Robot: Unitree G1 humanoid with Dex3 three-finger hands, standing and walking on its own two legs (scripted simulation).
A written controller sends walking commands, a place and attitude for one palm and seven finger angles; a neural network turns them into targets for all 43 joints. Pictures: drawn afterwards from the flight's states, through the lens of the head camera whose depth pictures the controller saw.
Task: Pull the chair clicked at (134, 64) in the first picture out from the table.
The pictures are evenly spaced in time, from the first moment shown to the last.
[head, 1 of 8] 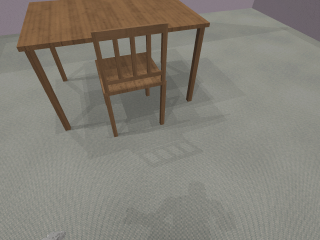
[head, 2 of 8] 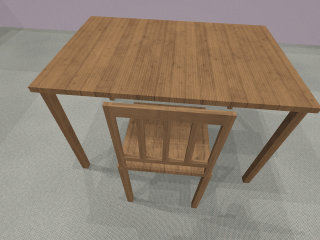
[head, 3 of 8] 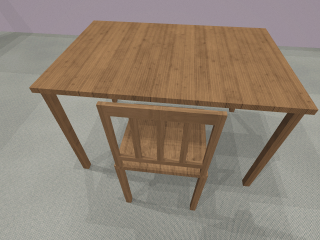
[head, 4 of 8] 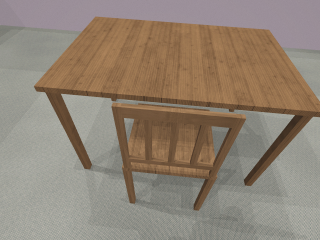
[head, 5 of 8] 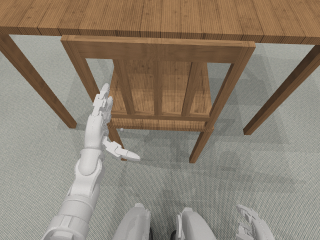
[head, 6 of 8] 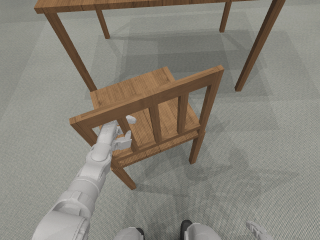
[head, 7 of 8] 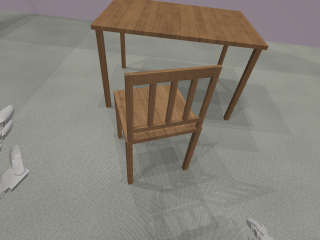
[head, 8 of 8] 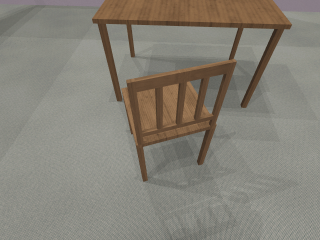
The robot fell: no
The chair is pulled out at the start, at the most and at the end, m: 0.00 0.47 0.47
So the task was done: yes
